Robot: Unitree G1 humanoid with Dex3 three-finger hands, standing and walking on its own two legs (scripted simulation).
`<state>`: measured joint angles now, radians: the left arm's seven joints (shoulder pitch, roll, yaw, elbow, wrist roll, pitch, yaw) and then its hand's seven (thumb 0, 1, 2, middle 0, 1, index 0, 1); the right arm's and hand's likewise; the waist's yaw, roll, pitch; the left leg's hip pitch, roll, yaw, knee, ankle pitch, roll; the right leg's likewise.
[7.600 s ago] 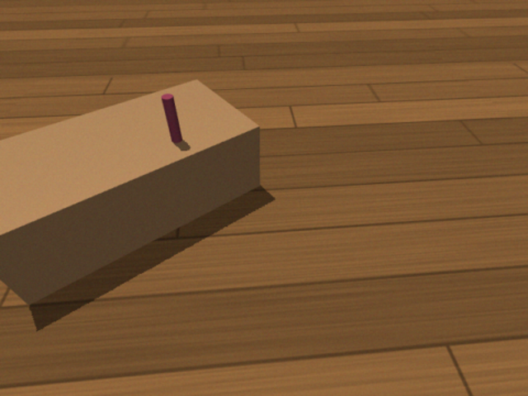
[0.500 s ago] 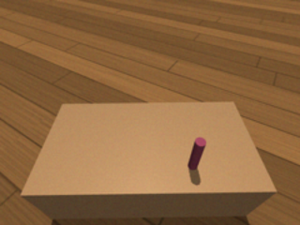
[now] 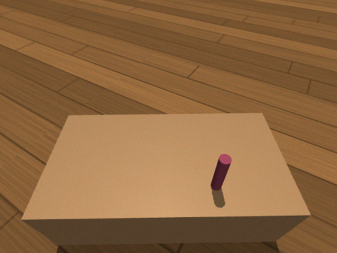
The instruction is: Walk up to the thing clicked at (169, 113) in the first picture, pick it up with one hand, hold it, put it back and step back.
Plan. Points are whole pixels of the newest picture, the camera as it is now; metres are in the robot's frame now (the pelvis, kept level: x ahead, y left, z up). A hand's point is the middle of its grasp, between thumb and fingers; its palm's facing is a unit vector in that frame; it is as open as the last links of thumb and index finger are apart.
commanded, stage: stand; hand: right
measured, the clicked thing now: (220, 173) +0.50 -0.20 -0.29
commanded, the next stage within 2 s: go down in 0.16 s
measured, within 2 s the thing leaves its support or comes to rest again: neither
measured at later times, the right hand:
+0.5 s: hand out of the picture +0.16 -0.25 -0.15, palm faces +0.06 +0.95 -0.32, open 10.9 cm
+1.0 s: hand out of the picture +0.16 -0.27 -0.16, palm faces +0.07 +0.94 -0.33, open 17.3 cm
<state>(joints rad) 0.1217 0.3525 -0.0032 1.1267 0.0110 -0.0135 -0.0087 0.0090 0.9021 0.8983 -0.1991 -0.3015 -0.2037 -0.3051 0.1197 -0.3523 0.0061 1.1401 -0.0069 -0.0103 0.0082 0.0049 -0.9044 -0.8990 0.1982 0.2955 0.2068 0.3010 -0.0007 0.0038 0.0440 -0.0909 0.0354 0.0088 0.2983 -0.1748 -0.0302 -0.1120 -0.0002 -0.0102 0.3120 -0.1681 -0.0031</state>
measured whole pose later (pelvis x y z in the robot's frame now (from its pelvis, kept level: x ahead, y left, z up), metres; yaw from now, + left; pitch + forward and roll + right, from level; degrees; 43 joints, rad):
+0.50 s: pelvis -0.01 +0.01 -0.01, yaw +0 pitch +4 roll +0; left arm 0.20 0.26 0.02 0.81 -0.03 -0.04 0.04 0.01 0.91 0.91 -0.21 -0.31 -0.21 -0.31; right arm -0.06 -0.35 -0.18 1.05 -0.06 0.01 0.04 0.01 -0.51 -0.49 0.10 0.10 0.10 0.11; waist 0.02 0.02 0.02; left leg -0.32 0.02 0.01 0.50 -0.25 -0.01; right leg -0.34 -0.02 0.00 0.52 -0.24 0.01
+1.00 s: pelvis +0.01 +0.00 -0.04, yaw -1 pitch +8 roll +2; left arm 0.24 0.25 0.01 0.68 -0.01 -0.12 0.09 0.01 0.88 0.91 -0.20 -0.30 -0.20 -0.31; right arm 0.16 -0.35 -0.20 0.61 -0.05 0.22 0.08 0.00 0.49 -0.05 0.05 0.05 0.05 0.05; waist 0.01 -0.01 -0.06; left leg -0.47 0.02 0.03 0.71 -0.38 -0.02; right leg -0.52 -0.02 0.02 0.76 -0.39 0.00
